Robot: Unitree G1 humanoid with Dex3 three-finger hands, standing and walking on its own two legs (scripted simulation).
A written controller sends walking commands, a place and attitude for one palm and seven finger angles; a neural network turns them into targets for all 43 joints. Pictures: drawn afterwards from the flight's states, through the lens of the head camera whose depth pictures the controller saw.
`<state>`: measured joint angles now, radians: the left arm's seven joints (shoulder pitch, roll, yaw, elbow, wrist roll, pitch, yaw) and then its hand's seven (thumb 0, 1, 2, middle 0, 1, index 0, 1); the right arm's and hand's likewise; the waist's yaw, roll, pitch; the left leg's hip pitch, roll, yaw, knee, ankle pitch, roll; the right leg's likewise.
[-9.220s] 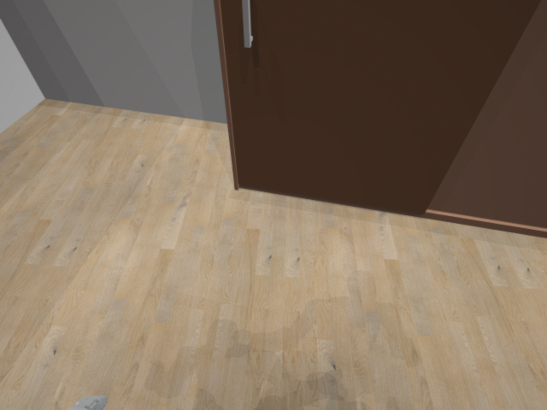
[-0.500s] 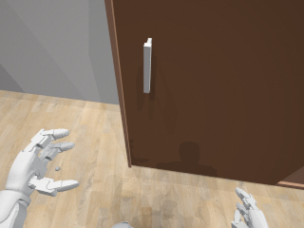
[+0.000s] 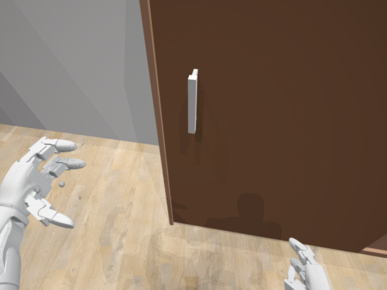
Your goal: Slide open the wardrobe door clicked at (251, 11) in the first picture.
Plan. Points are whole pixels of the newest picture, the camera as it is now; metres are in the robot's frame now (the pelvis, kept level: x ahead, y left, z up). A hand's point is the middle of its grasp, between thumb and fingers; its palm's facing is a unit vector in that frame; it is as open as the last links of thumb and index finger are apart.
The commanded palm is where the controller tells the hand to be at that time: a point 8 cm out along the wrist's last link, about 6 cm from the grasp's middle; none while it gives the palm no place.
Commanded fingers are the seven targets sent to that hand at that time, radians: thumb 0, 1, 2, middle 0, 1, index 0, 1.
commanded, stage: raise the hand with hooked fingers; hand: left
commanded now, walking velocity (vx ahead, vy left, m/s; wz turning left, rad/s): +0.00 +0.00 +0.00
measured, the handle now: (193, 102) +0.55 +0.06 +0.10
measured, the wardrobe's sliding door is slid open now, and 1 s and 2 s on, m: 0.00 0.00 0.00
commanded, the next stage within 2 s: move the hooked fingers beside the handle in 0.56 s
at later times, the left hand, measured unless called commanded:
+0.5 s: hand (68, 178) +0.27 +0.26 +0.12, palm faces -0.01 -1.00 -0.02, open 14.0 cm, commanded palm +0.24 +0.31 +0.13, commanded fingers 0.00 -0.50 0.30 -0.30 -1.20 -0.30 -1.20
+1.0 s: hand (104, 159) +0.32 +0.21 +0.12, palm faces -0.08 -1.00 +0.00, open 14.0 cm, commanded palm +0.29 +0.26 +0.12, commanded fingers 0.00 -0.50 0.30 -0.30 -1.20 -0.30 -1.20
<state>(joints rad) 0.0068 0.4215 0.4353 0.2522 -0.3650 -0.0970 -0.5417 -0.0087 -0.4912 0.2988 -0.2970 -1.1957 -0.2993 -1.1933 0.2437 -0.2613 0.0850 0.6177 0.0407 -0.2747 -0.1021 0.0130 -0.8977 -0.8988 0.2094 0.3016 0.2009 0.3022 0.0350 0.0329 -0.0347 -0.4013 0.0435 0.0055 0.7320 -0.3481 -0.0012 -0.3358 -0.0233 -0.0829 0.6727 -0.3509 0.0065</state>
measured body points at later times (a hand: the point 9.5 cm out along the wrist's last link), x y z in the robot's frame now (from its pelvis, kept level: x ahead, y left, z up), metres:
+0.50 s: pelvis +0.00 -0.01 +0.01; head -0.01 -0.01 +0.46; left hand +0.26 +0.31 +0.13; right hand +0.16 -0.25 -0.06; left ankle +0.02 +0.12 -0.72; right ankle +0.00 -0.13 -0.72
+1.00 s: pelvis -0.01 -0.01 +0.01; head +0.00 -0.02 +0.46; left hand +0.32 +0.27 +0.13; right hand +0.16 -0.25 -0.07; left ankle +0.02 +0.12 -0.72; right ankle +0.00 -0.13 -0.72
